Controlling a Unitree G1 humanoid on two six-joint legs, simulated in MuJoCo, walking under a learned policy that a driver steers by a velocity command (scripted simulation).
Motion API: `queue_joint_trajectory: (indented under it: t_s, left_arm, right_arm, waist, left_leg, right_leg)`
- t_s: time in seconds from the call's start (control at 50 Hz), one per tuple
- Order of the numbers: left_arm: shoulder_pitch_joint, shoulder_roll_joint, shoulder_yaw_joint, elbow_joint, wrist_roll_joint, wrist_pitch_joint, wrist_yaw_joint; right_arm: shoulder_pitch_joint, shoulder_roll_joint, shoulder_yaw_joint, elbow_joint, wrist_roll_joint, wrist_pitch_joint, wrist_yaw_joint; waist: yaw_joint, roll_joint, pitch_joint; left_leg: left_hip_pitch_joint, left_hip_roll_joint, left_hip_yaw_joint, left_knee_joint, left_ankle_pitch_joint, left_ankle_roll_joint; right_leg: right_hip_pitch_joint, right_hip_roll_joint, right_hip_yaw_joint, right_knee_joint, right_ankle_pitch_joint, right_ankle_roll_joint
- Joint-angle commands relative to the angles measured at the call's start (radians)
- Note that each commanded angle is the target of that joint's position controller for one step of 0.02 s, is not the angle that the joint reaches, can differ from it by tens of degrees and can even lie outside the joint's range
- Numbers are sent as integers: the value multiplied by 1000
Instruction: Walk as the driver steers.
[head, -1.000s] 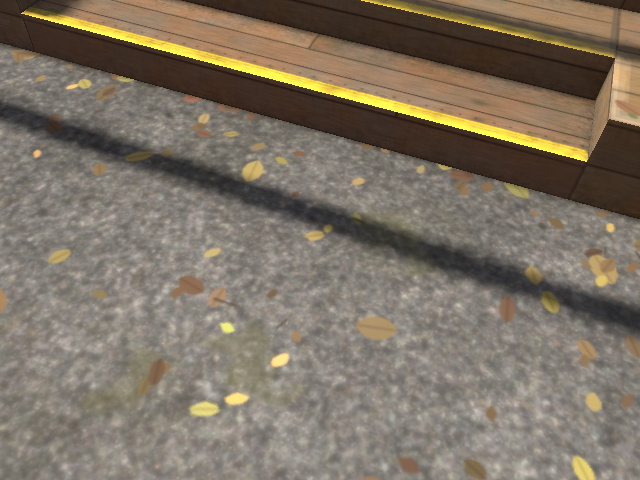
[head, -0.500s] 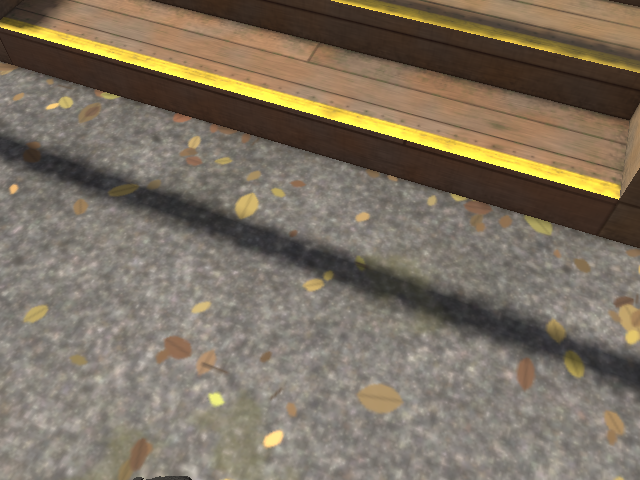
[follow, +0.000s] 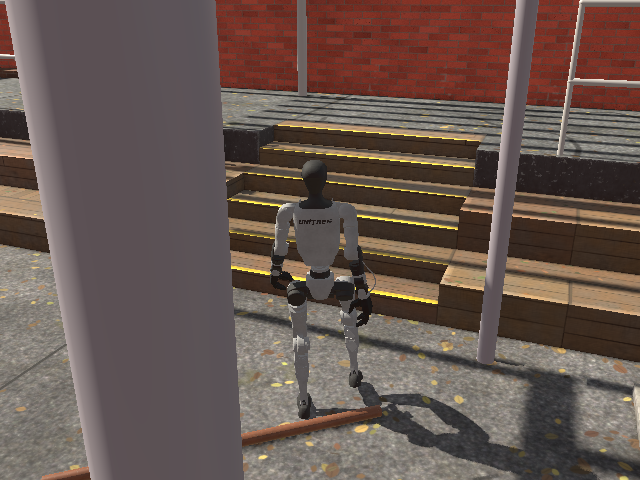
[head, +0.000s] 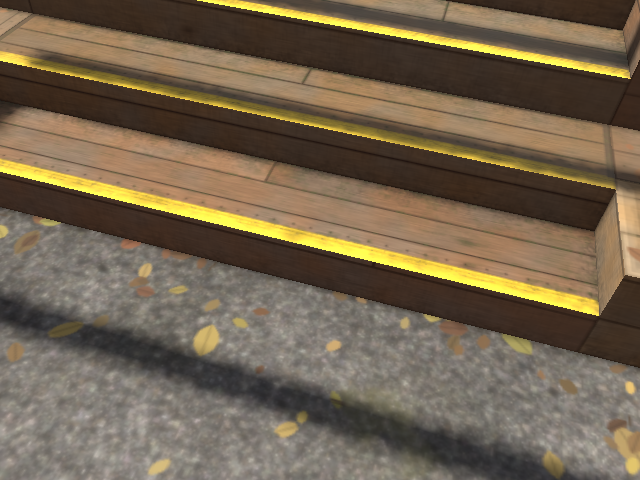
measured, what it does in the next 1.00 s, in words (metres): walks ahead: right foot, then left foot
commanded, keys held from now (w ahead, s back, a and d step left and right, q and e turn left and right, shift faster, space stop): w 0.36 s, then no key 0.64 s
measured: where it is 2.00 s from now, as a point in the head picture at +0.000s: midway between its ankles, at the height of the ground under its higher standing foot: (307, 400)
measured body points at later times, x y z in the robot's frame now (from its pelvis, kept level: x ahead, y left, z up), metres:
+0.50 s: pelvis +0.27 -0.09 +0.00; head +0.29 -0.10 +0.45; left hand +0.30 +0.16 -0.14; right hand +0.38 -0.36 -0.13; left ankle +0.29 +0.07 -0.66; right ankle +0.30 -0.17 -0.74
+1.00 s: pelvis +0.39 -0.07 -0.01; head +0.41 -0.06 +0.44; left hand +0.40 +0.18 -0.16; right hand +0.47 -0.31 -0.15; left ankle +0.45 +0.03 -0.74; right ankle +0.31 -0.17 -0.74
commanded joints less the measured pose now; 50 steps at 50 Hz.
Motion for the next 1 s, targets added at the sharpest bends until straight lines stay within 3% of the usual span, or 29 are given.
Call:
queue_joint_trajectory:
  t_s: [0.02,0.14,0.18,0.22,0.24,0.26,0.28,0.3,0.32,0.34,0.36,0.38,0.42,0.46,0.52,0.62,0.64,0.68,0.72,0.74,0.76,0.78,0.8,0.84,0.86,0.92,0.94,0.96,1.0]
  left_arm:
    - [-153,42,10,-71,2,-12,-12]
    - [-260,28,-7,-97,-13,-24,-51]
    - [-264,39,-9,-108,-15,-32,-61]
    - [-193,82,4,-98,-13,-38,-65]
    - [-101,116,20,-76,-8,-39,-61]
    - [78,162,45,-20,-6,-37,-54]
    - [281,224,65,29,5,-33,-45]
    - [369,309,76,55,16,-30,-46]
    - [368,235,51,62,14,-30,-49]
    - [267,177,33,45,8,-37,-48]
    - [177,133,17,20,11,-43,-48]
    - [108,100,5,11,25,-49,-53]
    - [105,64,-10,30,44,-53,-58]
    - [135,88,-13,52,47,-52,-46]
    - [144,124,-13,63,48,-39,-20]
    - [196,143,-15,88,35,-15,-6]
    - [273,71,-35,108,45,-17,-14]
    - [290,76,-36,119,50,-10,-14]
    - [248,94,-34,109,46,-1,-6]
    - [269,96,-35,105,48,-2,-1]
    - [350,87,-35,99,48,-4,3]
    - [458,13,-53,144,21,12,6]
    - [418,65,-43,155,27,27,15]
    - [352,62,-42,148,39,43,12]
    - [316,71,-41,144,44,47,8]
    - [308,62,-47,157,37,46,11]
    - [269,113,-30,153,11,53,8]
    - [281,109,-32,157,18,55,8]
    - [301,70,-38,171,24,62,11]
  right_arm:
    - [15,-180,-32,-46,11,-13,-22]
    - [62,-177,-45,-24,20,14,-17]
    - [47,-191,-55,-21,24,21,-18]
    - [0,-218,-67,-30,25,25,-17]
    - [-31,-232,-73,-38,28,27,-17]
    - [-56,-221,-69,-45,28,31,-16]
    - [-71,-197,-57,-71,15,33,-14]
    - [43,-50,-17,-88,12,12,-3]
    - [5,-108,-28,-79,44,-17,6]
    - [-103,-178,-45,-114,65,-33,8]
    - [-174,-196,-48,-134,61,-37,1]
    - [-207,-199,-58,-136,44,-30,-10]
    - [-149,-162,-65,-126,29,0,-19]
    - [-149,-133,-63,-134,29,20,-24]
    - [-248,-129,-56,-174,10,35,-23]
    - [-400,-140,-41,-203,16,52,-11]
    - [-321,-103,-18,-164,-25,65,-2]
    - [-355,-121,-19,-167,-26,67,-3]
    - [-329,-132,-17,-156,-29,53,-8]
    - [-280,-175,-22,-138,-32,36,-14]
    - [-235,-252,-35,-131,-33,25,-19]
    - [-276,-231,-28,-125,-7,37,-17]
    - [-288,-175,-16,-130,-1,51,-13]
    - [-370,-152,-8,-132,-5,74,-10]
    - [-372,-156,-11,-130,-2,80,-13]
    - [-311,-161,-19,-87,8,80,-19]
    - [-433,-224,-45,-139,38,72,-15]
    - [-422,-200,-42,-137,35,70,-14]
    - [-385,-163,-40,-118,25,75,-11]
  waist:
    - [15,94,124]
    - [-17,123,157]
    - [0,136,169]
    - [56,157,130]
    - [109,171,70]
    - [195,160,-27]
    - [267,80,-170]
    - [194,-218,-313]
    - [215,-202,-340]
    - [202,-140,-177]
    - [173,-45,-100]
    - [136,5,-32]
    - [77,-21,-22]
    - [53,-23,-3]
    - [50,-23,0]
    - [102,-36,-15]
    - [99,-23,2]
    - [117,-56,40]
    - [85,-31,52]
    - [81,23,20]
    - [127,110,-52]
    - [160,232,-126]
    - [135,189,-99]
    - [158,153,-17]
    - [140,133,42]
    - [119,56,30]
    - [131,41,32]
    - [127,26,-17]
    - [122,17,-20]
  left_leg:
    - [77,250,-236,-278,221,112]
    - [186,260,-130,-257,265,123]
    - [211,283,-119,-230,323,116]
    - [222,296,-102,-159,534,96]
    - [217,283,-80,-70,727,80]
    - [163,236,-41,112,831,52]
    - [-59,186,-17,410,597,18]
    - [-442,-16,-34,793,-124,-51]
    - [-571,-16,-178,968,-275,-36]
    - [-660,43,-163,1010,-214,-16]
    - [-631,99,-132,969,-114,-4]
    - [-564,131,-115,906,-53,-7]
    - [-420,155,-116,828,-40,-11]
    - [-393,148,-101,739,-36,-25]
    - [-393,141,-84,519,101,-54]
    - [-290,94,-62,244,274,-59]
    - [-250,58,3,239,234,-56]
    - [-225,56,-10,197,164,-42]
    - [-143,63,-30,14,215,-23]
    - [-22,124,-93,-54,462,-14]
    - [140,264,-201,29,849,20]
    - [188,335,-274,56,973,139]
    - [128,328,-300,16,847,151]
    - [-3,224,-220,-29,492,69]
    - [-40,175,-177,-38,393,35]
    - [24,137,-139,-14,463,16]
    - [20,86,-110,45,485,29]
    - [49,91,-106,59,507,44]
    - [48,94,-103,67,512,56]
  right_leg:
    - [-112,-6,1,-225,112,16]
    - [-68,31,-57,-415,140,5]
    - [-37,35,-58,-455,107,-19]
    - [90,63,-72,-484,69,-52]
    - [222,98,-98,-483,54,-72]
    - [445,128,-116,-484,59,-100]
    - [774,-21,59,-448,29,-153]
    - [1096,-272,554,-573,-142,-313]
    - [1089,-292,749,-718,-280,-324]
    - [960,-258,599,-721,-247,-270]
    - [800,-221,453,-732,-138,-237]
    - [635,-186,339,-747,63,-219]
    - [490,-137,191,-753,365,-206]
    - [428,-129,116,-761,543,-216]
    - [413,-103,32,-762,651,-205]
    - [465,-75,-15,-744,584,-164]
    - [499,-64,-36,-723,576,-153]
    - [510,-77,-3,-685,516,-138]
    - [532,-80,24,-605,439,-107]
    - [513,-51,23,-547,359,-67]
    - [444,-6,-2,-479,88,-42]
    - [410,64,-44,-470,-255,-22]
    - [434,80,-43,-499,-334,-17]
    - [500,69,-20,-626,-221,-16]
    - [497,48,-7,-651,-161,-14]
    - [521,16,4,-664,-42,-10]
    - [470,53,-38,-626,-25,2]
    - [472,50,-38,-618,-9,5]
    - [468,50,-39,-609,6,6]
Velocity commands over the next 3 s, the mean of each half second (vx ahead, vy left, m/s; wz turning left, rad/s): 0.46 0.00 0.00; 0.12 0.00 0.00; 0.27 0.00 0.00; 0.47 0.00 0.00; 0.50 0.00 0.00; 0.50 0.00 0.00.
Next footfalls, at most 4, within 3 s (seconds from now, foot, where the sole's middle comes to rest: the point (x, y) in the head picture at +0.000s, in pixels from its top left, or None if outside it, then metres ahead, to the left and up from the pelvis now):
0.28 right None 0.35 -0.17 -0.78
0.74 left None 0.51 0.03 -0.78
1.78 right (349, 376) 0.82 -0.17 -0.78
2.34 left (277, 315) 1.01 0.00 -0.78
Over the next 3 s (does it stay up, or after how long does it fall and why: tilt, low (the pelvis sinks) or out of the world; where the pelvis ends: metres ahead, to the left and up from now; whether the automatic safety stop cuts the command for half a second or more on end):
stays up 1.21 -0.12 0.12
